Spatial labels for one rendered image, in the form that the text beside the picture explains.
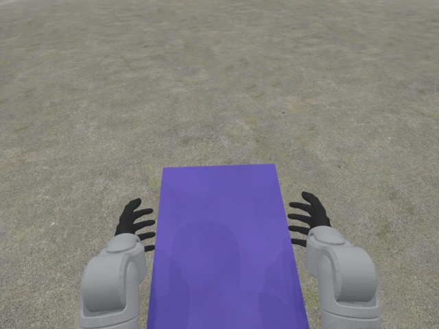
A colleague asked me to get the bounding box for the right robot forearm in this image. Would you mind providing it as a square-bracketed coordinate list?
[305, 226, 381, 329]

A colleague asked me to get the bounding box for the left robot hand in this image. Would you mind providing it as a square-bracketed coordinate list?
[115, 198, 156, 252]

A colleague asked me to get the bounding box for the right robot hand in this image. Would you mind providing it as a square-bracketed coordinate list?
[287, 191, 331, 247]

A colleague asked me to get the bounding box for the left robot forearm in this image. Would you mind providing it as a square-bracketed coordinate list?
[79, 233, 147, 329]

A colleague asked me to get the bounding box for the carton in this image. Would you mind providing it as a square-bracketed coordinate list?
[147, 164, 309, 329]

